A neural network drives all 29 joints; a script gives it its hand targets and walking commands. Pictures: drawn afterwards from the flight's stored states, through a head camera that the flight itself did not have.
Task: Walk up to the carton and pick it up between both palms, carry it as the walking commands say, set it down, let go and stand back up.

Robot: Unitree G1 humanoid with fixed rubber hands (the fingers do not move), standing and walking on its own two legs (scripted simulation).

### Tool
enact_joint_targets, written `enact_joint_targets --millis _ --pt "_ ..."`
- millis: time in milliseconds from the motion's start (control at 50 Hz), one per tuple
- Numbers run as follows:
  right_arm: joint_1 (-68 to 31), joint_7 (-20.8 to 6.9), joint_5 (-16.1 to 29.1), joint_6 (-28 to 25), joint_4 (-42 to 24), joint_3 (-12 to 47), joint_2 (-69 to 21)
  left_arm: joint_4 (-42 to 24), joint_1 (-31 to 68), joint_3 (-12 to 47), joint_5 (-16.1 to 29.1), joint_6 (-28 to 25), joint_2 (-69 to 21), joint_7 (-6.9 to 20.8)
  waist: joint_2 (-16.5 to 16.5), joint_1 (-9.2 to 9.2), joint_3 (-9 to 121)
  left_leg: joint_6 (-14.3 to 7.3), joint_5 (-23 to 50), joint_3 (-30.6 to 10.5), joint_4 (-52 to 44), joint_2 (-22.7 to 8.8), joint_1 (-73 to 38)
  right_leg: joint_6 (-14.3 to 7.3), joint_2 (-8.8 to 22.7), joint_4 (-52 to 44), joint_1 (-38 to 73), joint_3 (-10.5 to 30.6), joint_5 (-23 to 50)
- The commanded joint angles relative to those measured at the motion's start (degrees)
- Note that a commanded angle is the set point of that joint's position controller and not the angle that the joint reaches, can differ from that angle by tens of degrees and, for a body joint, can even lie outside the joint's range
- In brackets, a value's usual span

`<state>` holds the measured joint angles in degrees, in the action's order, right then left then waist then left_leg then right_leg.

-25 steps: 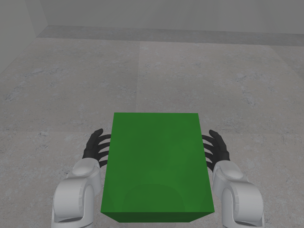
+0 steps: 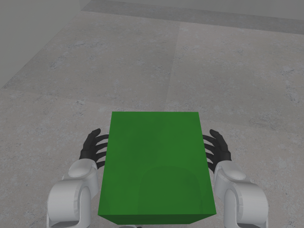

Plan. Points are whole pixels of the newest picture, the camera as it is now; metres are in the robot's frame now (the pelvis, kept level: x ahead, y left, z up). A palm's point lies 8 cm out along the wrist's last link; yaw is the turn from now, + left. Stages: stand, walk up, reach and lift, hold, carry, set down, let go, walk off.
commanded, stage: carry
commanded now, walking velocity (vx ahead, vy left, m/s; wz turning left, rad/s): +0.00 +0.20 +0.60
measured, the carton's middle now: (154, 173) +0.26 +0.01 +0.01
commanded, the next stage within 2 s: none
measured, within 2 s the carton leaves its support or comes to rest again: neither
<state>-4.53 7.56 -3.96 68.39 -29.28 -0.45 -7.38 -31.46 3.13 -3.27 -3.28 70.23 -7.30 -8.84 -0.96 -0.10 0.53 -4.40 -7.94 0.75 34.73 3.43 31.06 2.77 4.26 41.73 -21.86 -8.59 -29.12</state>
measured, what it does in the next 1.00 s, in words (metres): walks backwards, turning left: left foot, then right foot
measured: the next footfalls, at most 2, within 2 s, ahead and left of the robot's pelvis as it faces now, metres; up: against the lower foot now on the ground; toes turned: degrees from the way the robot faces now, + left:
left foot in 0.38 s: -0.04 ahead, +0.21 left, +0.00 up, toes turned +17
right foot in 0.72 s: -0.04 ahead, +0.01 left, +0.00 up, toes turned +14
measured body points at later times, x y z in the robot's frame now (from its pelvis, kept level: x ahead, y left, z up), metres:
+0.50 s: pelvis -0.08 +0.09 +0.00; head -0.04 +0.11 +0.45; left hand +0.12 +0.31 +0.07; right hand +0.22 +0.04 +0.08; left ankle -0.08 +0.20 -0.72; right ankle -0.07 -0.07 -0.66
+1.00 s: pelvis -0.18 +0.13 +0.00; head -0.16 +0.12 +0.45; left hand -0.03 +0.38 +0.09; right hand +0.12 +0.13 +0.09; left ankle -0.24 +0.24 -0.70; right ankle -0.08 +0.00 -0.72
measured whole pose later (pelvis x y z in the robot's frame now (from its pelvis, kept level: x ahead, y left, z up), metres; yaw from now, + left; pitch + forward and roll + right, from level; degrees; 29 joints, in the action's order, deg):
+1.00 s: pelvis -0.18 +0.13 +0.00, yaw +31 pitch +2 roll +2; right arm -2.7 8.4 -3.9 68.6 -31.0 -0.3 -7.3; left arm -30.3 1.2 -2.1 -2.9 68.1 -7.4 -8.4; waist -1.0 -0.2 0.7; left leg 0.2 -22.8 1.6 47.4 -0.1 24.9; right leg 3.7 13.7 39.7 -22.1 -11.6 -17.6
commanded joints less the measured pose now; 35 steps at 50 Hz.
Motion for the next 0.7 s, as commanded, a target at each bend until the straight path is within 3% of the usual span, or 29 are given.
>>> enact_joint_targets --millis 0,20,40,60,80,120,160,180,220,240,300,320,340,360,380,400,420,440,460,480,500,540,580,620,640,680 --pt "-18.06 -4.27 17.26 -0.83 -13.09 33.74 -46.37 -8.09 20.07 36.94 19.43 -2.17 -51.14 6.68 5.76 1.54 21.91 3.45 -8.74 -5.46 3.16 -2.61 4.60 -4.12 15.70 -23.31 26.57 13.57 8.03" --pt "-21.21 -4.14 16.33 -0.71 -15.89 34.44 -44.05 -6.99 18.18 36.21 18.68 -2.21 -49.90 6.95 21.56 1.62 18.79 5.77 -22.63 2.46 23.83 -0.31 13.43 -11.84 37.85 -29.06 18.83 29.47 11.29" --pt "-22.52 -4.49 16.64 -0.64 -15.32 35.20 -45.86 -7.50 17.39 36.18 18.29 -2.15 -50.32 6.87 13.65 1.03 15.14 6.39 -22.68 -1.86 37.47 -6.99 11.77 -13.66 36.85 -25.87 12.59 24.21 22.48" --pt "-24.01 -4.60 17.35 -0.74 -14.47 35.10 -46.91 -7.93 19.34 36.52 18.65 -2.35 -51.18 6.96 7.12 0.80 15.95 6.60 -20.06 -2.38 40.84 -7.53 10.62 -11.86 31.83 -22.50 14.04 16.55 28.62" --pt "-23.31 -4.49 17.63 -0.72 -13.11 34.94 -47.15 -8.97 21.07 36.39 18.83 -2.48 -49.94 6.95 4.47 0.43 14.44 7.23 -17.52 -2.03 41.94 -7.78 11.36 -8.72 27.15 -18.58 16.10 9.79 37.97" --pt "-22.76 -4.13 17.98 -0.28 -12.15 35.49 -47.78 -7.67 20.62 34.64 18.54 -2.66 -48.43 7.31 10.54 0.22 14.35 8.26 -15.31 0.94 38.35 -7.08 13.22 -5.05 22.21 -13.48 21.30 4.00 48.69" --pt "-24.79 -3.85 18.72 -0.23 -14.31 37.26 -47.38 -6.18 17.66 32.55 17.84 -2.70 -47.10 7.58 18.15 0.69 13.83 8.40 -17.44 3.29 31.90 -6.61 9.45 -4.90 22.72 -14.25 19.32 3.20 48.29" --pt "-22.07 -3.72 18.45 0.31 -12.57 37.17 -46.52 -5.24 14.88 31.72 16.70 -2.57 -45.30 7.15 17.71 0.68 13.97 8.46 -17.09 3.15 29.57 -7.25 7.94 -4.41 22.82 -14.79 18.75 1.95 44.93" --pt "-22.04 -3.49 18.57 0.33 -13.39 37.31 -46.95 -6.23 15.58 32.96 17.40 -2.54 -45.73 7.17 19.17 0.63 14.67 8.07 -17.34 3.90 21.12 -7.85 4.97 -3.78 22.94 -12.65 18.88 -0.85 45.18" --pt "-20.21 -3.50 18.20 0.63 -12.70 37.41 -46.06 -4.94 14.50 32.59 17.00 -2.11 -45.04 7.29 21.15 0.28 13.70 7.94 -17.32 4.68 17.18 -7.90 2.10 -3.12 22.41 -12.42 17.58 -3.14 45.79" --pt "-21.42 -4.15 19.08 0.36 -14.30 36.80 -46.31 -6.09 15.96 34.92 17.30 -2.23 -47.29 6.96 21.17 0.23 16.09 6.90 -17.69 6.03 2.46 -8.03 -3.18 -1.46 23.68 -9.05 19.49 -4.19 44.42" --pt "-19.72 -4.34 18.89 0.48 -12.86 36.06 -46.68 -6.65 16.42 35.60 17.69 -2.37 -47.70 6.79 19.29 -0.31 17.51 6.80 -14.61 7.93 -3.95 -6.43 -6.94 -0.71 23.24 -5.66 18.74 -4.97 41.41" --pt "-17.23 -4.61 18.59 0.59 -11.45 35.40 -46.06 -5.81 15.09 35.87 17.25 -1.98 -47.56 6.54 11.45 -1.28 20.39 5.30 -10.39 5.25 -11.53 -5.79 -15.12 0.66 20.05 3.68 14.91 -5.97 33.26" --pt "-16.87 -4.94 18.06 0.30 -9.18 34.31 -45.59 -6.26 17.11 36.37 17.28 -1.89 -46.63 6.58 -4.51 -0.97 16.44 2.64 8.63 -6.21 -13.42 -11.17 -19.27 2.10 14.16 12.19 1.80 -6.04 6.95" --pt "-14.25 -4.93 16.89 0.08 -7.73 32.78 -43.52 -7.27 18.24 38.15 17.62 -1.95 -46.48 6.71 -22.74 -0.33 14.14 -2.53 39.71 -25.80 -10.46 -21.49 -23.47 5.25 4.65 24.28 -15.02 -6.28 -14.01" --pt "-15.65 -5.37 17.60 -0.28 -9.70 32.91 -44.18 -4.95 17.23 38.73 17.83 -2.36 -49.17 6.72 -22.70 -0.71 15.26 -5.67 57.29 -22.94 -4.77 -19.42 -26.27 5.00 3.40 29.75 -16.21 0.98 -15.87" --pt "-16.99 -6.20 17.89 -0.93 -10.90 33.44 -46.39 -6.93 19.18 40.48 18.77 -3.23 -51.23 7.01 -18.23 -0.75 17.16 -5.86 54.43 -19.75 -3.19 -17.70 -26.49 4.74 3.20 30.84 -16.29 2.85 -13.32" --pt "-16.15 -6.76 17.43 -1.64 -10.32 33.58 -48.69 -8.89 21.68 41.93 20.05 -4.04 -53.04 7.33 -11.14 -0.50 18.37 -4.45 48.89 -16.00 -2.62 -14.33 -27.63 4.36 2.53 30.30 -15.22 2.62 -7.91" --pt "-14.29 -7.16 17.97 -2.13 -10.06 34.00 -49.64 -9.22 20.22 42.28 20.20 -4.45 -53.54 7.43 -10.01 -0.33 20.12 -4.09 44.78 -13.33 -2.39 -12.00 -27.07 3.63 1.99 28.77 -13.58 3.19 -4.99" --pt "-14.91 -7.47 17.91 -2.24 -9.91 33.63 -50.11 -8.84 21.27 42.29 20.08 -4.39 -54.25 7.36 -10.19 -0.57 19.54 -4.66 38.03 -14.19 -4.25 -11.38 -26.00 3.57 1.45 26.09 -12.00 2.74 -3.25" --pt "-14.53 -7.55 17.46 -2.43 -9.26 32.68 -49.01 -9.69 22.71 42.55 19.78 -4.40 -53.17 7.29 -13.50 -0.75 18.66 -5.15 34.14 -15.94 -5.82 -10.91 -25.29 3.63 0.63 23.67 -11.58 2.50 -3.37" --pt "-14.04 -7.54 17.48 -2.28 -8.13 33.13 -49.03 -8.13 21.24 42.03 19.35 -4.03 -52.90 7.12 -12.46 -0.86 17.64 -6.98 26.89 -21.86 -9.08 -12.41 -22.60 2.77 -0.51 19.55 -9.92 4.11 -3.41" --pt "-14.87 -7.19 17.48 -2.33 -10.06 34.13 -47.74 -7.17 18.70 40.36 18.77 -3.90 -51.24 7.28 -10.20 -0.90 16.87 -8.70 24.46 -26.13 -10.34 -13.55 -19.97 2.27 -1.54 12.02 -6.74 5.44 -3.29" --pt "-17.39 -6.80 17.96 -2.66 -11.50 34.90 -48.32 -6.41 18.48 39.55 18.91 -3.99 -51.58 7.53 -10.14 -0.90 19.93 -8.01 25.07 -27.72 -10.71 -12.86 -19.96 1.79 -3.51 4.82 -0.88 5.17 -1.19" --pt "-17.95 -6.78 18.06 -2.74 -12.02 35.25 -47.66 -6.55 18.44 39.33 18.61 -4.12 -51.13 7.55 -12.11 -0.62 19.73 -7.13 24.18 -25.63 -10.48 -12.37 -16.50 1.51 -3.18 1.72 1.92 4.57 0.31" --pt "-16.15 -6.41 17.71 -2.82 -11.54 34.78 -47.26 -5.92 18.37 39.57 18.71 -4.03 -50.97 7.56 -12.28 0.10 21.23 -3.47 21.52 -22.38 -9.01 -9.17 -11.14 0.57 -2.47 -10.09 12.97 3.30 6.47"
